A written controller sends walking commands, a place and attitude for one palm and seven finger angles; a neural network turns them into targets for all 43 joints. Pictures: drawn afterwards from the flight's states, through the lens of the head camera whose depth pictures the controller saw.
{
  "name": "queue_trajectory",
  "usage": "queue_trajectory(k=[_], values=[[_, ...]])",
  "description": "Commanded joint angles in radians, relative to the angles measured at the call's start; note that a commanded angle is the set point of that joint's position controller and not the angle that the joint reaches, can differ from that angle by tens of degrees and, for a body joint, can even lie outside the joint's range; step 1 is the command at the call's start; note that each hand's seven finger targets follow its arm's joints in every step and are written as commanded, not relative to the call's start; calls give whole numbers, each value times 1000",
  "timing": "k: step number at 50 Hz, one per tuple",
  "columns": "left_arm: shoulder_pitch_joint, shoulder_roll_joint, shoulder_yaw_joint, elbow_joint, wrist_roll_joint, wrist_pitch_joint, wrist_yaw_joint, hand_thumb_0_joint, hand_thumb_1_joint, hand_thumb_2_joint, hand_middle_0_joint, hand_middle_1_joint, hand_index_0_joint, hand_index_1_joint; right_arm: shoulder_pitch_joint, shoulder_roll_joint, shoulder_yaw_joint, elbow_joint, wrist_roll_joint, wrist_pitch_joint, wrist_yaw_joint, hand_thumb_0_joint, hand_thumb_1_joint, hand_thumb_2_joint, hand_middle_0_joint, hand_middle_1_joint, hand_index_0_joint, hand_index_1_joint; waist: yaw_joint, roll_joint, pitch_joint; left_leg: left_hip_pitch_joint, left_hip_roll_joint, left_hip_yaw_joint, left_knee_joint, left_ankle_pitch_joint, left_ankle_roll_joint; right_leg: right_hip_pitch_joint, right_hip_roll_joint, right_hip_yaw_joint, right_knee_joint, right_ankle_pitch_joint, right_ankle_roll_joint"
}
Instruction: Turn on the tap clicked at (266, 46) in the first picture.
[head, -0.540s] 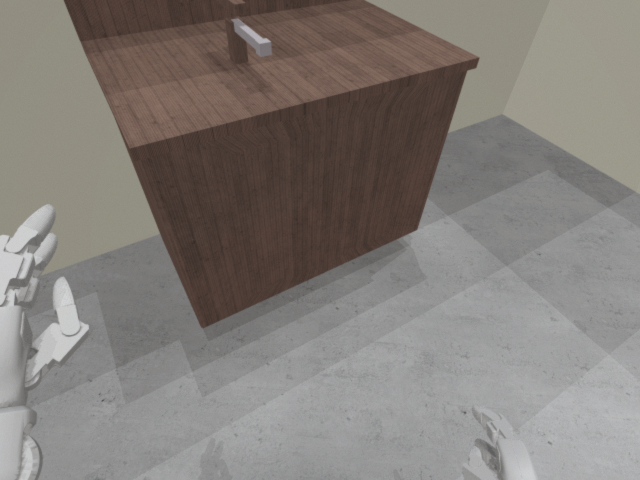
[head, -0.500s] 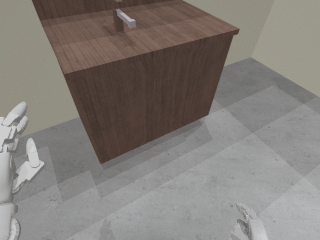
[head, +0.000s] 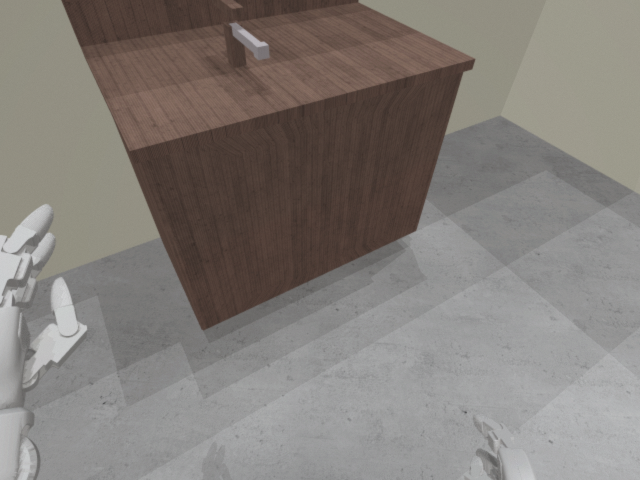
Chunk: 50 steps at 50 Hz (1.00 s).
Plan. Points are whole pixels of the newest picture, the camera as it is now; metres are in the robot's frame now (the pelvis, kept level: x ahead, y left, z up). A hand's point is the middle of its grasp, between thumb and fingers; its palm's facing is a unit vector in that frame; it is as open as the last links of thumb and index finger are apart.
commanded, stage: walk to a spot facing it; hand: left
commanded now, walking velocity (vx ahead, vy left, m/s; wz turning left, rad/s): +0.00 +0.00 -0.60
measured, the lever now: (261, 50) +0.94 +0.20 +0.13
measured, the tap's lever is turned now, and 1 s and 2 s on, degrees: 0 0 0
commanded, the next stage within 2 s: turn to face it in 1.86 s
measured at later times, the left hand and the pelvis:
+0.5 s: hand (150, 316) +0.23 +0.18 +0.16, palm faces +0.27 -0.88 -0.38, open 7.4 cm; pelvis -0.02 -0.01 -0.02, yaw -10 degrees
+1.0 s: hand (353, 265) +0.31 -0.01 +0.15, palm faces -0.08 -0.87 -0.49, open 7.4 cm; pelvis +0.01 -0.10 -0.02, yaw -28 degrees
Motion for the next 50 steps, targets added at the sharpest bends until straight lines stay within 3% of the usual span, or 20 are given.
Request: queue_trajectory(k=[1,15,18,23,25,26,27,28,29,31,34,38,40,41,42,43,44,45,47,50], values=[[-68,157,107,-197,-9,-64,21,0,900,900,-200,-300,-200,-300,-104,-118,-49,-170,-2,-57,-9,0,-900,-900,200,300,200,300,0,33,-90,-35,67,-16,-99,17,7,49,-34,81,-60,32,-12],[-108,162,131,-271,-16,-62,24,0,900,900,-200,-300,-200,-300,-116,-118,-63,-221,8,-29,9,0,-900,-900,200,300,200,300,17,63,-88,-79,164,9,-13,-211,29,-141,-29,190,145,-71,-29],[-76,184,163,-274,-23,-65,26,0,900,900,-200,-300,-200,-300,-108,-108,-69,-222,4,-19,15,0,-900,-900,200,300,200,300,13,-32,-103,-49,112,58,98,-245,3,-203,-78,307,55,-78,-58],[-50,185,171,-254,-28,-72,33,0,900,900,-200,-300,-200,-300,-102,-92,-63,-199,-9,-13,29,0,-900,-900,200,300,200,300,4,-144,-107,-29,41,92,204,-310,-15,-223,-159,527,-83,-318,-146],[-63,188,173,-270,-27,-84,34,0,900,900,-200,-300,-200,-300,-84,-97,-57,-190,-13,-18,24,0,-900,-900,200,300,200,300,-9,-116,-128,83,83,57,51,-266,15,-256,-100,434,25,-231,-118],[-69,176,168,-273,-30,-92,31,0,900,900,-200,-300,-200,-300,-82,-108,-59,-185,-14,-20,16,0,-900,-900,200,300,200,300,-14,-31,-133,175,149,-13,-32,-246,53,-341,-27,330,147,-191,-79],[-72,169,166,-278,-31,-99,29,0,900,900,-200,-300,-200,-300,-89,-121,-64,-182,-12,-22,5,0,-900,-900,200,300,200,300,-15,139,-140,256,282,-168,-122,-230,106,-442,63,182,345,-211,-26],[-75,170,156,-266,-21,-101,28,0,900,900,-200,-300,-200,-300,-103,-110,-62,-179,-4,-28,-4,0,-900,-900,200,300,200,300,-17,269,-148,255,453,-304,-204,-201,183,-498,47,58,636,-355,13],[-84,183,160,-248,1,-109,28,0,900,900,-200,-300,-200,-300,-88,-96,-62,-167,-5,-36,3,0,-900,-900,200,300,200,300,-14,219,-107,214,500,-316,-229,-219,224,-518,-18,50,765,-347,19],[-95,143,126,-210,4,-118,14,0,900,900,-200,-300,-200,-300,-83,-131,-78,-156,-1,-34,18,0,-900,-900,200,300,200,300,-15,176,-28,41,474,-152,-250,-361,197,-456,-65,34,793,-301,19],[-201,127,76,-202,15,-132,9,0,900,900,-200,-300,-200,-300,-88,-130,-66,-149,2,-51,18,0,-900,-900,200,300,200,300,-19,198,80,-66,419,28,-252,-284,137,-348,-91,-61,629,-246,33],[-184,160,101,-117,20,-123,12,0,900,900,-200,-300,-200,-300,-72,-138,-72,-155,-3,-57,18,0,-900,-900,200,300,200,300,-7,206,44,-21,373,175,-164,-229,86,-171,-37,-188,362,-260,36],[-141,178,129,-111,13,-116,15,0,900,900,-200,-300,-200,-300,-56,-131,-77,-156,-7,-59,22,0,-900,-900,200,300,200,300,10,155,-21,-20,346,211,42,-151,64,-30,3,-218,193,-222,19],[-131,183,135,-125,12,-107,14,0,900,900,-200,-300,-200,-300,-51,-126,-78,-158,-1,-60,29,0,-900,-900,200,300,200,300,24,67,-70,-86,287,258,265,-73,49,102,2,-172,94,-153,-7],[-135,211,156,-156,13,-108,18,0,900,900,-200,-300,-200,-300,-50,-96,-79,-162,11,-61,36,0,-900,-900,200,300,200,300,24,-176,-126,-246,181,280,580,-157,16,249,-137,119,6,0,-103],[-47,246,204,-122,1,-101,24,0,900,900,-200,-300,-200,-300,-101,-87,-70,-185,3,-59,34,0,-900,-900,200,300,200,300,41,-385,-137,-542,48,189,832,-425,-28,350,-318,561,-50,306,-215],[-98,274,234,-221,-11,-108,37,0,900,900,-200,-300,-200,-300,-151,-90,-65,-180,-6,-56,42,0,-900,-900,200,300,200,300,34,-272,-143,-597,105,54,928,-400,-40,348,-406,610,-65,338,-257],[-63,267,231,-226,-12,-109,30,0,900,900,-200,-300,-200,-300,-110,-104,-79,-164,0,-47,49,0,-900,-900,200,300,200,300,8,-178,-164,-547,136,-24,921,-318,-40,299,-363,583,-82,167,-240],[48,278,266,-287,-19,-131,25,0,900,900,-200,-300,-200,-300,-123,-90,-57,-160,2,-17,52,0,-900,-900,200,300,200,300,1,-64,-126,-577,140,-17,942,-184,-56,280,-307,448,-62,228,-236],[32,273,273,-351,-22,-148,26,0,900,900,-200,-300,-200,-300,-132,-92,-61,-150,2,6,44,0,-900,-900,200,300,200,300,-22,-47,-152,-572,142,6,894,-120,-60,266,-280,282,-77,305,-223]])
